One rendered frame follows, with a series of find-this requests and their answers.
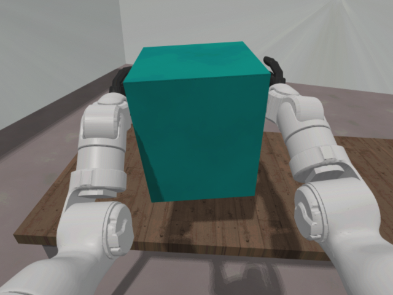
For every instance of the robot left hand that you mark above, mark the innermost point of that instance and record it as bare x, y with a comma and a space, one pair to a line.
117, 83

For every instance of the robot left upper arm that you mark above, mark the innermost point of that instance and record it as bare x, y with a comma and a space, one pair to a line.
91, 236

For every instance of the left robot forearm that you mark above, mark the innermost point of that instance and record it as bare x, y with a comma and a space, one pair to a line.
101, 152

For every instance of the robot right hand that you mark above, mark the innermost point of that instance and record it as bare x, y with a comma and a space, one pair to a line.
277, 75

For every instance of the carton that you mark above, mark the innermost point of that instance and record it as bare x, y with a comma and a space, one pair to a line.
198, 113

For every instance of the right robot forearm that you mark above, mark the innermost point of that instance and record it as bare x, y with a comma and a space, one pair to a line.
314, 153

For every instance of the robot right upper arm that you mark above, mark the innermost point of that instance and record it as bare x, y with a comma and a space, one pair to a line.
342, 217

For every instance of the table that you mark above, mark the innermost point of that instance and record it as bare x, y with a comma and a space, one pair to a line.
256, 226

